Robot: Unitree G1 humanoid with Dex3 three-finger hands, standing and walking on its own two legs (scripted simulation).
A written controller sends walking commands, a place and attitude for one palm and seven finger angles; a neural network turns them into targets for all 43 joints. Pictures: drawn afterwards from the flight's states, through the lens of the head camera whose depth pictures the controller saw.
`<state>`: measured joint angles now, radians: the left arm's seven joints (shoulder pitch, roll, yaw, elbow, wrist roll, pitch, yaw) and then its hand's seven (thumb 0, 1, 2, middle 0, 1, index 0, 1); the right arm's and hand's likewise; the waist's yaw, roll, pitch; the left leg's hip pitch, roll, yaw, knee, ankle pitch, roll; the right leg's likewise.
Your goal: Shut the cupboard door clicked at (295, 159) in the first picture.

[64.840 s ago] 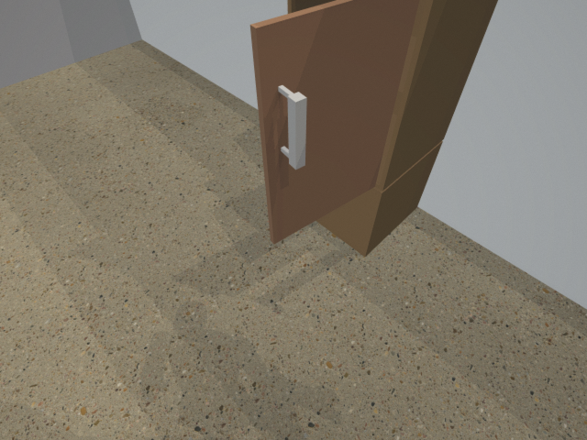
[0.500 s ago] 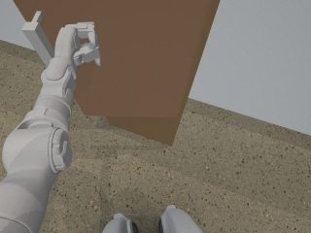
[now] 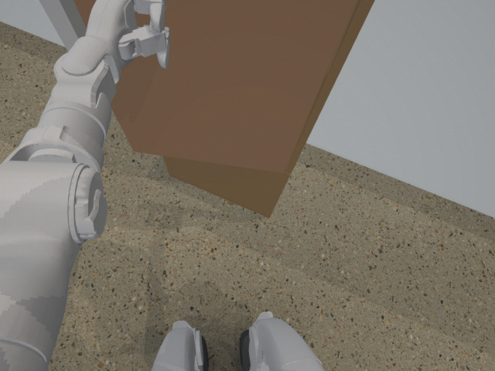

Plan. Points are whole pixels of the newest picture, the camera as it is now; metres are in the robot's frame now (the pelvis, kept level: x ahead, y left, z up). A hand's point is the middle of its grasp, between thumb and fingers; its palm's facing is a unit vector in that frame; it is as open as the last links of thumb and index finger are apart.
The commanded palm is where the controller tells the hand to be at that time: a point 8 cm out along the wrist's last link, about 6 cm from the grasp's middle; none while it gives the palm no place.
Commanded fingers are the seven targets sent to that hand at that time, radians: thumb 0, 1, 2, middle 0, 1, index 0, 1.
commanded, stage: pull the fist back off the door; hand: left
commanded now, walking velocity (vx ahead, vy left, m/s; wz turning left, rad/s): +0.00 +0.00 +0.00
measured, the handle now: (82, 27) +0.61 +0.16 +0.13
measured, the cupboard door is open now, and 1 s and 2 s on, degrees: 16 8 8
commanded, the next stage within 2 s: draw the hand back to the body in 0.98 s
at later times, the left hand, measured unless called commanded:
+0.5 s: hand (186, 32) +0.59 +0.01 +0.13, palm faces +0.03 -1.00 -0.09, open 3.1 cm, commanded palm +0.55 +0.06 +0.13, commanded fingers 0.00 0.90 0.90 -1.30 -1.50 -1.30 -1.50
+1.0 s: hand (189, 69) +0.51 +0.01 +0.14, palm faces +0.01 -1.00 -0.01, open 3.1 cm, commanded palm +0.49 +0.07 +0.13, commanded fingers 0.00 0.90 0.90 -1.30 -1.50 -1.30 -1.50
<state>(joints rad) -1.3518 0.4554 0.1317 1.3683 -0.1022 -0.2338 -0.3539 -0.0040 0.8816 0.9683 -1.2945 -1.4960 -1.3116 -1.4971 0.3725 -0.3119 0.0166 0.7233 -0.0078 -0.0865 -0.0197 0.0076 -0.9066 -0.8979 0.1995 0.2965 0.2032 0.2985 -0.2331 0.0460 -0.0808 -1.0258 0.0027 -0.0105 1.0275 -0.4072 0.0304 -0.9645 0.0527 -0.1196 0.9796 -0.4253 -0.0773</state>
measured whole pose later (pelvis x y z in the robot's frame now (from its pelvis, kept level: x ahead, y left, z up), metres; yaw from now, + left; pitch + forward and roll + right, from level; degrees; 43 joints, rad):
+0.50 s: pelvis +0.01 +0.01 +0.00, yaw -2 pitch +25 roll -1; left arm -1.29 0.32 0.30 1.38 0.10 -0.29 0.27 0.01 0.88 0.93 -1.29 -1.50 -1.30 -1.50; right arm 0.52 -0.23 0.01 0.70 -0.09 -0.03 0.12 0.01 -0.91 -0.90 0.20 0.30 0.20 0.30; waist -0.27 0.09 -0.13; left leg -1.02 0.01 0.04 1.00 -0.42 0.04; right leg -0.98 0.06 -0.06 0.96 -0.42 -0.06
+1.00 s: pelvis +0.04 +0.00 +0.03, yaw -1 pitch +17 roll +0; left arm -0.83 0.04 0.09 0.99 0.00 -0.45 0.27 0.02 0.90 0.90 -1.30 -1.50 -1.30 -1.50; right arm 0.35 -0.27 -0.05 0.65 -0.05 -0.02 0.09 0.01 -0.91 -0.90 0.20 0.30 0.20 0.30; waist -0.11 0.04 -0.13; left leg -0.74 -0.01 0.04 0.86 -0.41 0.03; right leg -0.71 0.05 -0.06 0.86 -0.44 -0.07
